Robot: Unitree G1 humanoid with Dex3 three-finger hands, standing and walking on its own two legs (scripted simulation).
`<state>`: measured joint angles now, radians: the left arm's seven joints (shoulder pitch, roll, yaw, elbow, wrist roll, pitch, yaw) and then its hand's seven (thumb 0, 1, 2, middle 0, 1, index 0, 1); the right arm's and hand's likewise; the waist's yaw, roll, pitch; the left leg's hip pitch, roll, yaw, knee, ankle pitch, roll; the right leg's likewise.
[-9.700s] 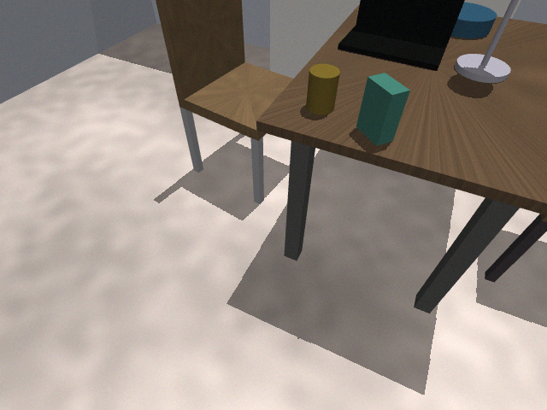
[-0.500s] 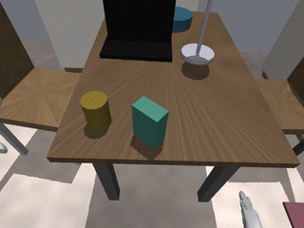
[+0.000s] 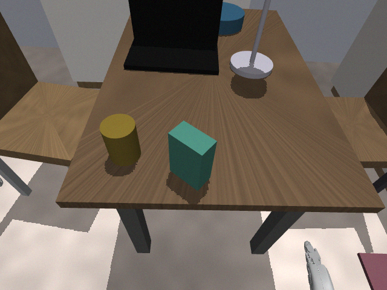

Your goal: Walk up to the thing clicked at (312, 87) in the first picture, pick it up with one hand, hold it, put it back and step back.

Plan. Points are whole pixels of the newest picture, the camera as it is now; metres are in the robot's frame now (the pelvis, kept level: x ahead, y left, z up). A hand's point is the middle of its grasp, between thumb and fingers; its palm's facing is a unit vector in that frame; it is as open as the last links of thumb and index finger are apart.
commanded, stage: go down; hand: left
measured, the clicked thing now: (121, 140) +0.48 +0.17 +0.02
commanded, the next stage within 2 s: approach in 0.96 s
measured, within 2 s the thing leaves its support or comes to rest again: neither
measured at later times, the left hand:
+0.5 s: hand out of the picture +0.39 +0.36 +0.14, palm faces +0.11 -0.99 +0.00, open 17.5 cm
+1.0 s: hand out of the picture +0.38 +0.36 +0.14, palm faces +0.09 -1.00 +0.01, open 17.3 cm
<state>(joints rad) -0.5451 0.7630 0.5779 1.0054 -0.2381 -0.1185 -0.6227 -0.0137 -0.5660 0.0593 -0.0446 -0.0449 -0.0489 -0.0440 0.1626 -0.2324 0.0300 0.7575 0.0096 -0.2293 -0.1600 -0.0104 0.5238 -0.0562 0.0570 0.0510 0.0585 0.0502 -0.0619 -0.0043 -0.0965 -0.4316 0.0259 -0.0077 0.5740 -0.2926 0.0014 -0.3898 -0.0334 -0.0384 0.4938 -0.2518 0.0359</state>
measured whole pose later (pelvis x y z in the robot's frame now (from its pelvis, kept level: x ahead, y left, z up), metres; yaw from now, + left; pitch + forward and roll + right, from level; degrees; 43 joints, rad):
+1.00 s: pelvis +0.00 +0.00 -0.01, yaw +0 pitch +11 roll -2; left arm -0.59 0.79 0.57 1.02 -0.22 -0.09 -0.63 -0.01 -0.50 0.06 -0.04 -0.05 -0.05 -0.05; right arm 0.22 -0.24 0.03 0.64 0.01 -0.23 -0.14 -0.01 0.52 -0.06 0.06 0.05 0.06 0.05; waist -0.07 0.00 -0.12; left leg -0.50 0.03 -0.01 0.66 -0.34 0.01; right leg -0.46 -0.03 -0.04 0.57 -0.29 0.04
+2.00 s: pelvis -0.02 +0.00 -0.05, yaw -2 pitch +16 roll -2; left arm -0.63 0.40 0.38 0.88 -0.17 -0.25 -0.20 -0.01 -0.49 0.04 -0.05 -0.04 -0.06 -0.03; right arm 0.36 -0.24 -0.04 0.21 0.00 -0.09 -0.01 -0.01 0.53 -0.05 0.06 0.05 0.06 0.05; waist -0.11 0.01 -0.12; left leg -0.78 0.05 0.01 0.96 -0.45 0.00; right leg -0.76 -0.02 -0.01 0.90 -0.41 0.03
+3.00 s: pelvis -0.02 +0.00 -0.05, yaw -2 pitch +17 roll -2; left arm -0.72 0.39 0.33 0.94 -0.13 -0.28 -0.10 -0.01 -0.36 0.47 -0.77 -0.67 -0.83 -0.68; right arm 0.37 -0.23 -0.05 0.17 -0.01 -0.04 0.01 -0.01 0.49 -0.05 0.06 0.05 0.06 0.05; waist -0.13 0.00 -0.12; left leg -0.81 0.05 0.01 0.97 -0.45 0.00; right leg -0.80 -0.02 0.00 0.91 -0.41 0.04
